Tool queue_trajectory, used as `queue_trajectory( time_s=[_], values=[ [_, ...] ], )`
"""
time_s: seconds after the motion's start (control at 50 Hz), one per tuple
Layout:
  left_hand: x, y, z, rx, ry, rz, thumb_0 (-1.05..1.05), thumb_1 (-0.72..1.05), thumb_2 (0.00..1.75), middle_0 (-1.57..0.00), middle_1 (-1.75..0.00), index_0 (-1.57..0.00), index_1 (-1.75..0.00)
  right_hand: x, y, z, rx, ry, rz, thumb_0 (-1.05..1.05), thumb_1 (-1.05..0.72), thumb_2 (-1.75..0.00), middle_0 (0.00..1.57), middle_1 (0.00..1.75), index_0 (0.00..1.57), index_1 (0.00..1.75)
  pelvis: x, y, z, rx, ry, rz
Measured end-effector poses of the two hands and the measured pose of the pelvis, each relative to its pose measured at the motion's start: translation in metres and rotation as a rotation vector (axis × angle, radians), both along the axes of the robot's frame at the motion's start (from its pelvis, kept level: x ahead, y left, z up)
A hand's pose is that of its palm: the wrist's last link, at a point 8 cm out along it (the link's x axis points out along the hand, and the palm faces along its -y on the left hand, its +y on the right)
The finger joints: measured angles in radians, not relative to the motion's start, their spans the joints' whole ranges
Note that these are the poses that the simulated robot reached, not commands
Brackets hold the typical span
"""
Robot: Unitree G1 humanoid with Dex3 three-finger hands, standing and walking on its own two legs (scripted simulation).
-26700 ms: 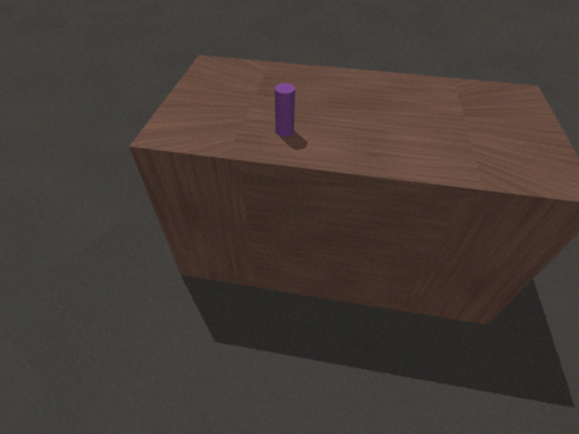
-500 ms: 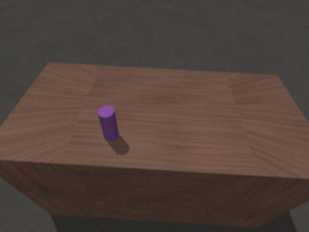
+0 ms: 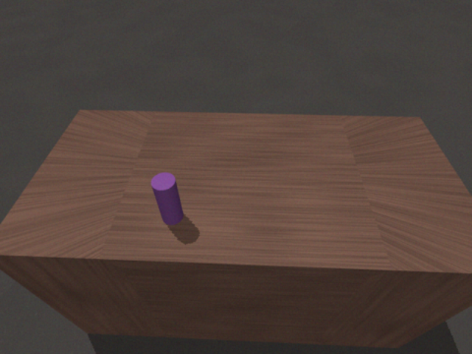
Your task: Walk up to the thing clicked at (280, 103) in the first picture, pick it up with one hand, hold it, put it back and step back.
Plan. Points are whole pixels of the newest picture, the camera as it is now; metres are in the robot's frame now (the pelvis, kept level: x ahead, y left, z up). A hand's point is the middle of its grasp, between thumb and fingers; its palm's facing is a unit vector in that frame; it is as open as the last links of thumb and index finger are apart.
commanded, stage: stand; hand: left
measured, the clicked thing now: (168, 200) +0.46 +0.18 -0.06
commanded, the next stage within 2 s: none
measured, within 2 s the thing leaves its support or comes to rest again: neither
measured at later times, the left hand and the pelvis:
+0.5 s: hand out of the picture +0.09 +0.24 -0.16, palm faces -0.03 -0.94 -0.33, open 7.4 cm; pelvis +0.01 +0.00 +0.00, yaw -1 degrees
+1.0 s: hand out of the picture +0.09 +0.25 -0.16, palm faces -0.04 -0.94 -0.33, open 7.4 cm; pelvis +0.02 +0.00 +0.00, yaw -2 degrees
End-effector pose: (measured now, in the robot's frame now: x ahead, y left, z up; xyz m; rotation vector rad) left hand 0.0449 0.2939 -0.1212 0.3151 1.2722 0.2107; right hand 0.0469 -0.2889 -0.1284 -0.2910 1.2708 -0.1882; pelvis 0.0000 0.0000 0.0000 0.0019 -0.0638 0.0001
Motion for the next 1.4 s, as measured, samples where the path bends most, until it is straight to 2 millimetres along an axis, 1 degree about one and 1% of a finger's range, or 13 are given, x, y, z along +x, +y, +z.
queue_trajectory(
  time_s=[0.1, 0.26, 0.48, 0.84, 1.18, 1.4],
  values=[
    [0.008, -0.001, 0.001, -0.002, -0.002, -0.003, 0.0, 0.81, 0.89, -0.2, -0.3, -0.2, -0.3, 0.002, -0.004, 0.002, -0.009, 0.007, -0.005, 0.01, -0.9, -0.9, 0.21, 0.29, 0.21, 0.3, 0.002, 0.0, 0.001, 0.0, 0.002, -0.003],
    [0.024, -0.004, 0.001, -0.012, -0.015, -0.011, 0.0, 0.89, 0.9, -0.2, -0.3, -0.2, -0.3, 0.01, -0.006, 0.005, -0.017, -0.001, -0.008, 0.01, -0.9, -0.9, 0.21, 0.29, 0.21, 0.3, 0.006, 0.0, 0.003, 0.001, 0.004, -0.01],
    [0.036, -0.005, 0.003, -0.019, -0.029, -0.018, 0.0, 0.9, 0.9, -0.2, -0.3, -0.2, -0.3, 0.02, -0.006, 0.007, -0.019, -0.02, -0.008, 0.01, -0.9, -0.9, 0.21, 0.29, 0.21, 0.3, 0.011, 0.0, 0.003, 0.0, 0.006, -0.015],
    [0.036, -0.003, 0.002, -0.017, -0.003, -0.019, 0.01, 0.9, 0.9, -0.2, -0.3, -0.2, -0.3, 0.022, -0.006, 0.007, -0.017, -0.01, -0.017, 0.01, -0.9, -0.9, 0.21, 0.29, 0.21, 0.3, 0.016, 0.001, 0.004, -0.001, 0.013, -0.023],
    [0.046, -0.002, 0.004, -0.017, -0.023, -0.03, 0.01, 0.9, 0.9, -0.2, -0.3, -0.2, -0.3, 0.025, -0.007, 0.009, -0.023, -0.023, -0.018, 0.01, -0.9, -0.9, 0.21, 0.29, 0.21, 0.3, 0.019, 0.002, 0.004, 0.001, 0.015, -0.028],
    [0.047, -0.001, 0.004, -0.014, -0.026, -0.034, 0.01, 0.9, 0.9, -0.2, -0.3, -0.2, -0.3, 0.025, -0.007, 0.009, -0.021, -0.021, -0.02, 0.01, -0.9, -0.9, 0.21, 0.29, 0.21, 0.3, 0.02, 0.001, 0.004, -0.001, 0.017, -0.028]
  ],
)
